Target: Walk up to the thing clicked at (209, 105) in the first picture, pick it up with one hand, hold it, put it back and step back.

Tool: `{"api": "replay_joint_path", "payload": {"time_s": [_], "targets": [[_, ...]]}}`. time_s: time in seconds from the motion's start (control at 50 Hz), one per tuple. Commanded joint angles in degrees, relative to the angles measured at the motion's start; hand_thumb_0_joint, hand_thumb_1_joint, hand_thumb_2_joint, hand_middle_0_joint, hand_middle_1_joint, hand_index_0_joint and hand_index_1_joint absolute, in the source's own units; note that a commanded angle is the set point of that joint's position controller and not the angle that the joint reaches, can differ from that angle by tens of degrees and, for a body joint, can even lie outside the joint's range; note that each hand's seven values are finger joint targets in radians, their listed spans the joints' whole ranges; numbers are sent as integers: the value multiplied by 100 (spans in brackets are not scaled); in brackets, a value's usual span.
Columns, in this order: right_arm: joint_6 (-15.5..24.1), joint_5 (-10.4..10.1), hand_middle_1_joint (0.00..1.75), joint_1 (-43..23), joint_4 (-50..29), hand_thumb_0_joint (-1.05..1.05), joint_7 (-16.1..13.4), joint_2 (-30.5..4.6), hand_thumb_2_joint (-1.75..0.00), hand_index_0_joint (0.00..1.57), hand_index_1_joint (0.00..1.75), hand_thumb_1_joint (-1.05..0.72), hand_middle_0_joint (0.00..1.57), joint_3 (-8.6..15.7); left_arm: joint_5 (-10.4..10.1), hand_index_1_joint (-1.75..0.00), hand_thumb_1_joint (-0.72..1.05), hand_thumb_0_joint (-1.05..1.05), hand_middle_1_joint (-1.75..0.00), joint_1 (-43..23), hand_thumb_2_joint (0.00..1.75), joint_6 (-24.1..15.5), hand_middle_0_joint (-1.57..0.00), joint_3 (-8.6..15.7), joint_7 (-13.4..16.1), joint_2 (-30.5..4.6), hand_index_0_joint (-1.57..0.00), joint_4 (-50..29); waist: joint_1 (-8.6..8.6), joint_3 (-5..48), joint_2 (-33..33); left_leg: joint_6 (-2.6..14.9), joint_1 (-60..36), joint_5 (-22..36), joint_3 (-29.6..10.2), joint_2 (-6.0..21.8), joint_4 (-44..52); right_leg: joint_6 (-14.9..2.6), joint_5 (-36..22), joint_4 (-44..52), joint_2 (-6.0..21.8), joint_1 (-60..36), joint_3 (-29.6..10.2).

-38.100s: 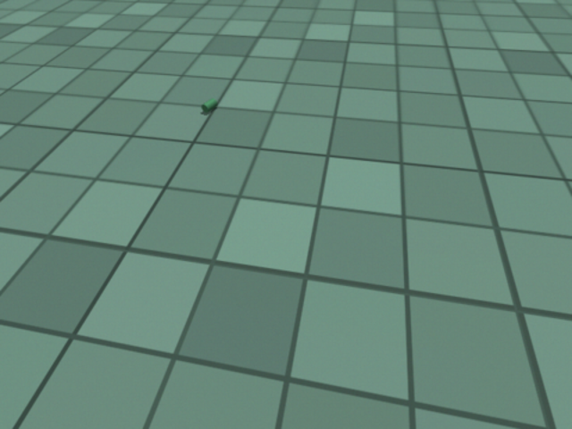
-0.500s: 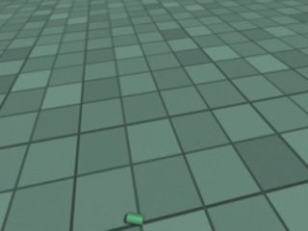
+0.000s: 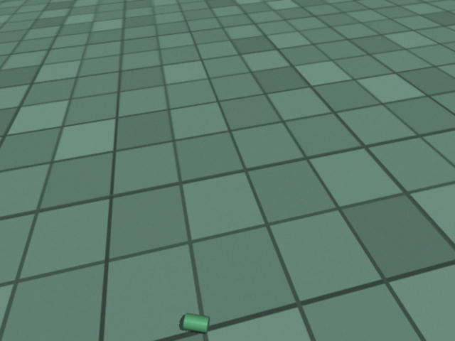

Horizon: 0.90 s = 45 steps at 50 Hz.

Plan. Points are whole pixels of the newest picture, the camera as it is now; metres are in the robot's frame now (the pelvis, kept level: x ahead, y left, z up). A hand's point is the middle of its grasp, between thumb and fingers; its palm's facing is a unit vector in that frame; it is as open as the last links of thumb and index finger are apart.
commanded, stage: stand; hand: left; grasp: from above
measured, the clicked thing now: (196, 322) +0.38 +0.18 -0.75
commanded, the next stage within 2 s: step back in 1.04 s
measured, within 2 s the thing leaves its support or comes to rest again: neither
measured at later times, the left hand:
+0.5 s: hand out of the picture +0.07 +0.25 -0.16, palm faces +0.02 -0.94 -0.33, open 7.4 cm
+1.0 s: hand out of the picture +0.09 +0.25 -0.16, palm faces +0.01 -0.94 -0.34, open 7.4 cm
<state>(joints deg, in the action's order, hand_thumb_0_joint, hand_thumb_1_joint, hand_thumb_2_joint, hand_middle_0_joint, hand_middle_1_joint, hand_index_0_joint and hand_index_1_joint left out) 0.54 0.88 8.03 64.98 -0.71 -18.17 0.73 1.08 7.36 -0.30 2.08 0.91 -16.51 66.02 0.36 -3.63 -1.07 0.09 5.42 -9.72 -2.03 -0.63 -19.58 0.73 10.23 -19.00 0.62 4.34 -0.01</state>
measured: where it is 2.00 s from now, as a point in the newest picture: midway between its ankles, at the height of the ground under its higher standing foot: outside the picture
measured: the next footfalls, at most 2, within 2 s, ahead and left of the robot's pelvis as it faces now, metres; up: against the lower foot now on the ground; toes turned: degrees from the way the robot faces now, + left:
right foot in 1.80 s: -0.12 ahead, -0.09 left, +0.00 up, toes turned -3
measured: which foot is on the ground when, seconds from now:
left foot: down 0.00-1.00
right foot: down 0.00-1.00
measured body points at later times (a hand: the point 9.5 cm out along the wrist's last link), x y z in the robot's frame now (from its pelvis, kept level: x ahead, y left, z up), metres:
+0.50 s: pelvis +0.01 +0.00 +0.00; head +0.01 +0.00 +0.45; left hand +0.07 +0.30 -0.13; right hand +0.07 -0.29 -0.14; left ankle +0.02 +0.12 -0.75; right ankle +0.01 -0.13 -0.75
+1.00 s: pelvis +0.02 +0.00 +0.00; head +0.02 -0.01 +0.45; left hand +0.09 +0.29 -0.13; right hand +0.09 -0.30 -0.14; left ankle +0.02 +0.12 -0.75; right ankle +0.01 -0.13 -0.75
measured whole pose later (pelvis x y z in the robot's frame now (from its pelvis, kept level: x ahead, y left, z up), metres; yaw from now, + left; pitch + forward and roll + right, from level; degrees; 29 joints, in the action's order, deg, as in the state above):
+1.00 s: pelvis +0.02 +0.00 +0.00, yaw +0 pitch -3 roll +0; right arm 0.9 0.7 6.7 65.0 0.0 -19.4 0.3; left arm 0.7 6.4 -0.6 1.3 0.1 -18.6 65.1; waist 0.2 -3.2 -0.5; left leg -0.1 5.3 -10.0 -1.9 -0.6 -18.0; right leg 0.5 11.1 -18.4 0.7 4.8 -0.2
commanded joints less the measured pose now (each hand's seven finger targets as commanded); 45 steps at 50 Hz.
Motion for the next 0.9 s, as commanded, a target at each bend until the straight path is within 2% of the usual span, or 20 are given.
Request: {"api": "replay_joint_path", "payload": {"time_s": [0.0, 0.06, 0.14, 0.16, 0.18, 0.24, 0.28, 0.3, 0.34, 0.38, 0.46, 0.52, 0.54, 0.58, 0.62, 0.68, 0.74, 0.88], "targets": [[93, 17, 30, -213, -294, 0, -92, -1031, -90, 20, 30, -90, 20, 159, -10, -30, 90, 0, -30, -177, 90, -72, -20, 179, 68, -1130, -20, -300, -6, 199, 115, 156, 88, 544, -496, 652, 359, -127, -488, 318, 576, 90, -490], [87, 5, 30, -279, -295, 0, -77, -1109, -90, 20, 30, -90, 20, 185, -4, -30, 90, 0, -30, -191, 90, -79, -20, 168, 61, -1164, -20, -291, 6, 67, 174, 153, 149, 266, -534, 657, 417, -119, -107, 411, 558, 202, -498], [106, 9, 30, -315, -319, 0, -72, -1114, -90, 20, 30, -90, 20, 188, -7, -30, 90, 0, -30, -259, 90, -93, -20, 173, 49, -1205, -20, -339, -20, 196, 61, 152, 121, 422, -523, 679, 388, -147, -236, 386, 583, 147, -518], [119, 3, 30, -327, -322, 0, -72, -1157, -90, 20, 30, -90, 20, 203, -16, -30, 90, 0, -30, -218, 90, -110, -20, 177, 47, -1216, -20, -350, 0, 340, 15, 175, 22, 570, -513, 698, 340, -152, -444, 364, 611, 45, -529], [125, 1, 30, -269, -314, 0, -63, -1112, -90, 20, 30, -90, 20, 188, -20, -30, 90, 0, -30, -287, 90, -115, -20, 178, 45, -1262, -20, -361, -45, 277, 112, 141, 96, 598, -515, 689, 397, -151, -394, 341, 602, 67, -512], [127, 9, 30, -307, -318, 0, -60, -1116, -90, 20, 30, -90, 20, 183, -12, -30, 90, 0, -30, -299, 90, -113, -20, 170, 40, -1264, -20, -360, -43, 259, 109, 141, 71, 562, -512, 685, 407, -151, -377, 350, 602, 115, -515], [130, 10, 30, -338, -313, 0, -63, -1178, -90, 20, 30, -90, 20, 195, -24, -30, 90, 0, -30, -283, 90, -112, -20, 169, 31, -1254, -20, -373, -25, 328, 77, 166, 34, 572, -502, 707, 358, -150, -489, 358, 611, 71, -536], [132, 2, 30, -326, -315, 0, -62, -1168, -90, 20, 30, -90, 20, 191, -25, -30, 90, 0, -30, -290, 90, -113, -20, 166, 32, -1255, -20, -371, -37, 395, 61, 165, -26, 758, -499, 711, 350, -165, -656, 297, 623, 8, -519], [128, 2, 30, -315, -292, 0, -61, -1170, -90, 20, 30, -90, 20, 182, -29, -30, 90, 0, -30, -267, 90, -98, -20, 153, 28, -1238, -20, -343, -31, 245, 91, 143, 71, 536, -512, 693, 429, -149, -364, 345, 586, 92, -512], [135, -8, 30, -335, -297, 0, -62, -1183, -90, 20, 30, -90, 20, 183, -32, -30, 90, 0, -30, -261, 90, -103, -20, 154, 23, -1266, -20, -368, -10, 359, 71, 148, -8, 721, -505, 707, 391, -159, -559, 299, 607, 44, -510], [129, -3, 30, -329, -276, 0, -56, -1222, -90, 20, 30, -90, 20, 173, -41, -30, 90, 0, -30, -246, 90, -78, -20, 154, 4, -1299, -20, -336, -20, 176, 71, 137, 123, 214, -554, 702, 523, -163, -243, 306, 580, 167, -507], [131, 7, 30, -323, -289, 0, -53, -1235, -90, 20, 30, -90, 20, 175, -32, -30, 90, 0, -30, -263, 90, -80, -20, 161, 2, -1325, -20, -360, -18, 261, 65, 142, 177, 166, -564, 704, 541, -170, -249, 282, 590, 99, -507], [128, -1, 30, -358, -281, 0, -44, -1213, -90, 20, 30, -90, 20, 163, -32, -30, 90, 0, -30, -235, 90, -83, -20, 135, -1, -1309, -20, -332, 0, 158, 144, 129, 162, 243, -584, 696, 554, -170, -145, 310, 574, 192, -492], [136, -2, 30, -374, -308, 0, -41, -1271, -90, 20, 30, -90, 20, 178, -26, -30, 90, 0, -30, -248, 90, -111, -20, 137, 5, -1323, -20, -371, -9, 373, 137, 173, -18, 566, -533, 716, 414, -155, -426, 336, 618, 124, -535], [150, -9, 30, -341, -308, 0, -38, -1245, -90, 20, 30, -90, 20, 164, -34, -30, 90, 0, -30, -293, 90, -125, -20, 135, 6, -1350, -20, -397, -40, 462, 125, 144, -93, 904, -512, 722, 366, -158, -704, 287, 632, 60, -513], [146, -8, 30, -351, -291, 0, -43, -1254, -90, 20, 30, -90, 20, 154, -50, -30, 90, 0, -30, -284, 90, -113, -20, 121, 4, -1349, -20, -393, -28, 383, 107, 140, -82, 859, -503, 725, 383, -166, -664, 273, 628, 107, -505], [142, -2, 30, -320, -302, 0, -43, -1277, -90, 20, 30, -90, 20, 159, -44, -30, 90, 0, -30, -304, 90, -126, -20, 133, 14, -1394, -20, -430, -39, 492, 129, 144, -79, 1088, -472, 725, 345, -142, -941, 258, 647, -10, -502], [109, -6, 30, -323, -292, 0, -30, -1268, -90, 20, 30, -90, 20, 153, -49, -30, 90, 0, -30, -283, 90, -110, -20, 115, -1, -1394, -20, -408, -42, 228, 95, 114, 142, 392, -503, 689, 461, -165, -353, 372, 627, 118, -528]]}}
